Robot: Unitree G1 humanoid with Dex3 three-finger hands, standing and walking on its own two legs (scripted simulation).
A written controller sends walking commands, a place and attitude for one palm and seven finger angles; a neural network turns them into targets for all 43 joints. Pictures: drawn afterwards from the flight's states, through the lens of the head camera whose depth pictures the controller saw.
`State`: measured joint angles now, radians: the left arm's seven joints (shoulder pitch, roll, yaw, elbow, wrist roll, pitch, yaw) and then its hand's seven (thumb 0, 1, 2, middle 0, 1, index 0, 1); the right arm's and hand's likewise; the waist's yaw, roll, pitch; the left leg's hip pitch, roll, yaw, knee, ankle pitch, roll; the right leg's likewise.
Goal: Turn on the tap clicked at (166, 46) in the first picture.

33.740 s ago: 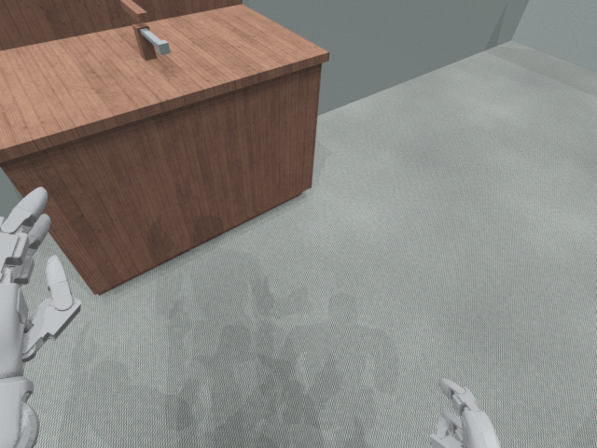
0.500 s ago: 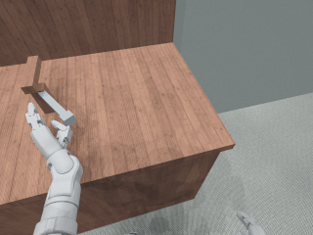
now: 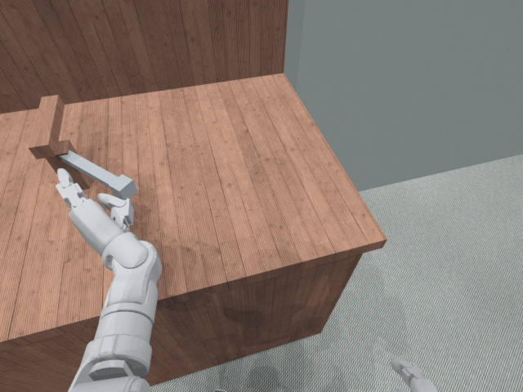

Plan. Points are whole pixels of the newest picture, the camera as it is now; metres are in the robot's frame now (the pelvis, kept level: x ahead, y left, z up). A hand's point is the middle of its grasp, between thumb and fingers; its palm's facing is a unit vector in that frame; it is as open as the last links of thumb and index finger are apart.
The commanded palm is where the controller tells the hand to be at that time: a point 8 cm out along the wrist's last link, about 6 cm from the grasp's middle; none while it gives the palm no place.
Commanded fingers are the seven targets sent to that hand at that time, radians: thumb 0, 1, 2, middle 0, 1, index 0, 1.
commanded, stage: push the lever round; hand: left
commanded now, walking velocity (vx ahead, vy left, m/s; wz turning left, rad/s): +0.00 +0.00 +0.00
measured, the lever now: (123, 188) +0.41 +0.24 +0.08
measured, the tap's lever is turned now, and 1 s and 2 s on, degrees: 42 73 86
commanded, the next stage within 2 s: lift the hand up off the lever in 1.02 s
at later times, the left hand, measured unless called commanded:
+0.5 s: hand (147, 186) +0.42 +0.21 +0.07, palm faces +0.83 -0.55 -0.08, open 7.6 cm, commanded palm +0.37 +0.22 +0.07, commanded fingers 0.00 0.90 0.90 -0.15 -0.15 -0.15 -0.15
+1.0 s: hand (158, 174) +0.45 +0.20 +0.07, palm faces +0.85 -0.53 -0.09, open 8.1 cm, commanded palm +0.41 +0.21 +0.07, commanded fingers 0.00 0.90 0.90 -0.15 -0.15 -0.15 -0.15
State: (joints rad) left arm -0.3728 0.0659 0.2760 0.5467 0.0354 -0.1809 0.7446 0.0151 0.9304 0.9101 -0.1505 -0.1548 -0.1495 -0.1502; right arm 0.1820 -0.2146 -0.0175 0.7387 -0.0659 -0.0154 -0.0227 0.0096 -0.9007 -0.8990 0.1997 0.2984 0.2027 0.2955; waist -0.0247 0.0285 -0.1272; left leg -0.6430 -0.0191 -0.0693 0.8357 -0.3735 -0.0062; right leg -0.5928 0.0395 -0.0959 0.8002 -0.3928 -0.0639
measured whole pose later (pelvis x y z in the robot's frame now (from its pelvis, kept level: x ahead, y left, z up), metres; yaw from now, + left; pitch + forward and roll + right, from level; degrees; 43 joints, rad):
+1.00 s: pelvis +0.00 -0.01 -0.01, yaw -1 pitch +15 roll -1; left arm -0.74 0.11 0.46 0.95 0.16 -0.22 0.93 0.01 0.90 0.90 -0.15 -0.15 -0.07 -0.12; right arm 0.25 -0.21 -0.04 0.79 -0.11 0.00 0.03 0.01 -0.90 -0.90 0.20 0.30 0.20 0.30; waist -0.10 0.02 -0.16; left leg -0.76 0.00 -0.07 0.86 -0.38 -0.02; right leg -0.72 0.05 -0.10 0.84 -0.40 -0.08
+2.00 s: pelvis +0.03 +0.00 +0.01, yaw -1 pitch +13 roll -1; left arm -0.63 0.04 0.38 0.73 0.10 -0.07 0.89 0.01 0.90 0.90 -0.15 -0.15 -0.15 -0.15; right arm 0.26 -0.20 -0.05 0.76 -0.10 0.02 0.06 0.01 -0.90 -0.90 0.20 0.30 0.20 0.30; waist -0.06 0.04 -0.16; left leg -0.60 -0.01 -0.05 0.76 -0.38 -0.01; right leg -0.56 0.05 -0.07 0.73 -0.39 -0.06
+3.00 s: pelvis +0.01 -0.01 +0.02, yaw -1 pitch +7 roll +0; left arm -0.61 0.08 0.37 0.62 0.06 0.05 0.85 0.01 0.90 0.90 -0.15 -0.15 -0.15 -0.15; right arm 0.24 -0.23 -0.04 0.79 -0.06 -0.01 0.00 0.01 -0.90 -0.90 0.20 0.30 0.20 0.30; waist -0.04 0.03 -0.12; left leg -0.47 0.00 -0.05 0.65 -0.31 -0.02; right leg -0.44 0.05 -0.08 0.63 -0.32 -0.07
